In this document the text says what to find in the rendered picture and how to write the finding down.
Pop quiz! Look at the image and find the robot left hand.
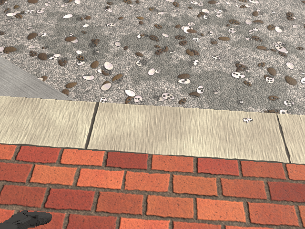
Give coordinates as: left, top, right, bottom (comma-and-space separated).
0, 210, 52, 229

